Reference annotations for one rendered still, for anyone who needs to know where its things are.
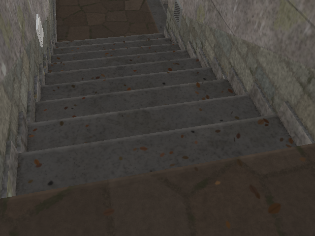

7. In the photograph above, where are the stairs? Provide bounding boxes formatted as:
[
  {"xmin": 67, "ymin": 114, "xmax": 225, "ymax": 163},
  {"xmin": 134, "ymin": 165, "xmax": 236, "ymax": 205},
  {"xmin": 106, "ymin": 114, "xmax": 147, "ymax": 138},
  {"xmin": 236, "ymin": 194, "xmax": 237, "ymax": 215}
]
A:
[
  {"xmin": 16, "ymin": 33, "xmax": 297, "ymax": 196},
  {"xmin": 147, "ymin": 0, "xmax": 168, "ymax": 33}
]

